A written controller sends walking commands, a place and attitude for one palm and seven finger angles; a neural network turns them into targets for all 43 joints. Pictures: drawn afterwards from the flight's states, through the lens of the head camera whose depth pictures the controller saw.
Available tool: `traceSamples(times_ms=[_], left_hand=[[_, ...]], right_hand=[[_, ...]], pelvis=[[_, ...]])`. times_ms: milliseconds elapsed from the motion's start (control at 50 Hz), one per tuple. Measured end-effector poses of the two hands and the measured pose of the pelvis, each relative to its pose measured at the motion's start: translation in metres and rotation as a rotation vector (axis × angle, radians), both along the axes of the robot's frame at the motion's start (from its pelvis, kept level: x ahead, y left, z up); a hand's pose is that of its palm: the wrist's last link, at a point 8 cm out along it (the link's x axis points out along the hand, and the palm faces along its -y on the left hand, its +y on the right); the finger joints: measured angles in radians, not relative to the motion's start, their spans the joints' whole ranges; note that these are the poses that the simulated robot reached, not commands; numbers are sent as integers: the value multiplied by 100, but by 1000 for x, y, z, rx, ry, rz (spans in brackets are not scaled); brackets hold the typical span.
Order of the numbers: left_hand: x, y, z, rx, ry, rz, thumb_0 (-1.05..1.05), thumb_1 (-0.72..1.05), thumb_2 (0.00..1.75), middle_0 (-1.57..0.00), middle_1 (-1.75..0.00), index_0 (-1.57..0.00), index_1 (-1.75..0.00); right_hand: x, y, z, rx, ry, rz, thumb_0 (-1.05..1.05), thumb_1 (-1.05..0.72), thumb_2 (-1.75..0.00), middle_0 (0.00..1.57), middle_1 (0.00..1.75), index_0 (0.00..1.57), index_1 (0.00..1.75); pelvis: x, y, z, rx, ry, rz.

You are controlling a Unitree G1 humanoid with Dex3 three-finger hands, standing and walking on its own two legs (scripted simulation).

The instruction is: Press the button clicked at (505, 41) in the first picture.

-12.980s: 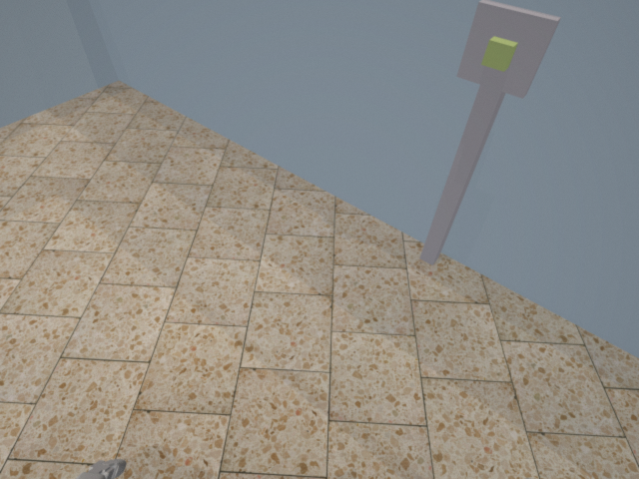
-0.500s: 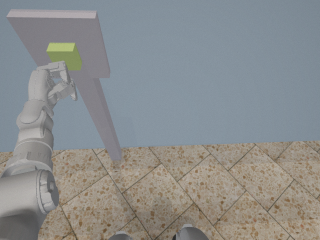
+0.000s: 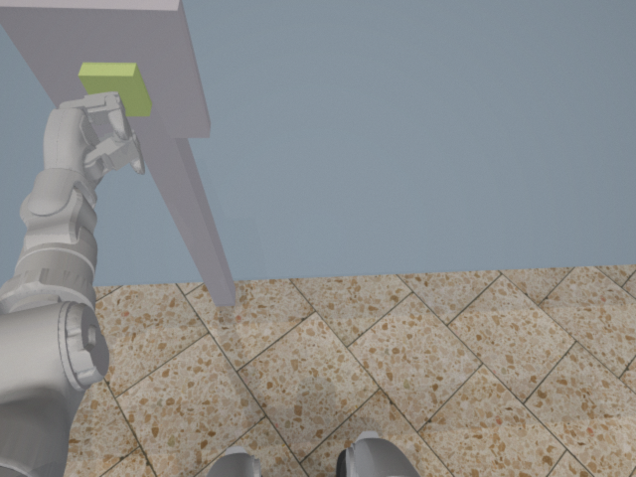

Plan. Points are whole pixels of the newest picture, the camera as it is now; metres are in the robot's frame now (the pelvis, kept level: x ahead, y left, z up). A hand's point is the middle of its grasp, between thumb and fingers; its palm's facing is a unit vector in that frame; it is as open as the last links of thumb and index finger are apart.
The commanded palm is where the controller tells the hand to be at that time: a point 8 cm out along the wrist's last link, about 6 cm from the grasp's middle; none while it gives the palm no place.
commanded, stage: press the button with the knuckle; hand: left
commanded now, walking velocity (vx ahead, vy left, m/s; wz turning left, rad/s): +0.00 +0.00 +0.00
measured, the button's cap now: (119, 86) +0.56 +0.21 +0.13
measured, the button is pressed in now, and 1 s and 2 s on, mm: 7 0 0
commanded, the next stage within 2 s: hold the button down briefly in 0.16 s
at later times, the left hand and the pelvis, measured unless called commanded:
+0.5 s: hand (129, 138) +0.51 +0.20 +0.10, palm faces -0.02 -1.00 -0.03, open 3.0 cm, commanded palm +0.53 +0.23 +0.10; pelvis -0.02 +0.00 -0.01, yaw +1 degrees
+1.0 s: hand (128, 151) +0.49 +0.20 +0.10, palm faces -0.01 -1.00 -0.01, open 2.9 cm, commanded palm +0.46 +0.24 +0.10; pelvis -0.01 +0.01 +0.00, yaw -1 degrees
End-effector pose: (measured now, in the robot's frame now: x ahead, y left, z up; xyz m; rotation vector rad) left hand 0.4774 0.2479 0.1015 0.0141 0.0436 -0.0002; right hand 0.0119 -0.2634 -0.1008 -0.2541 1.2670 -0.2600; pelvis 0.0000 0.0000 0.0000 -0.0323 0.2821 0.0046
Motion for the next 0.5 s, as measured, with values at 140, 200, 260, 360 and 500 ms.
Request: traceSamples(times_ms=[140,200,260,360,500], left_hand=[[8,1,0,5,6,-7,1,85,94,-130,-150,-132,-150],[10,2,0,7,5,-16,1,83,96,-130,-150,-133,-150],[11,3,1,17,6,-23,1,81,97,-130,-150,-135,-150],[11,4,0,6,10,-21,1,79,98,-130,-150,-137,-150],[12,5,0,15,13,-20,0,78,99,-130,-150,-138,-150]], right_hand=[[-14,-1,-1,-10,23,2,1,-91,-90,20,30,20,30],[-22,-1,-1,-17,39,2,1,-91,-90,20,30,20,30],[-31,-2,-1,-22,57,2,1,-91,-90,20,30,20,30],[-44,-2,0,-30,76,-1,1,-90,-90,20,30,20,30],[-56,0,1,-37,75,-5,1,-90,-90,20,30,20,30]], pelvis=[[-6,-1,-4,-5,18,5],[-9,-1,-5,-8,27,8],[-12,-1,-7,-11,35,12],[-17,0,-9,-15,43,15],[-23,1,-11,-18,51,15]])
